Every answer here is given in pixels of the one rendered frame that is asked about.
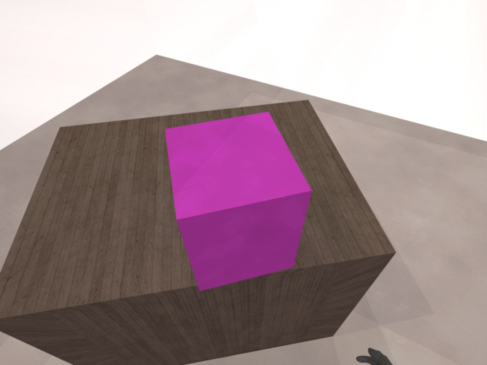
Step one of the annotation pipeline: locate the carton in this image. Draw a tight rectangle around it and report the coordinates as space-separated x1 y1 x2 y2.
165 112 312 291

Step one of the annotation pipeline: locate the pedestal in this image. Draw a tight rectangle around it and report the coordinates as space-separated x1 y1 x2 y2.
0 100 396 365

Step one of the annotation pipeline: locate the robot right hand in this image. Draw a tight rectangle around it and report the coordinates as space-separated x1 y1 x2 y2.
356 348 392 365

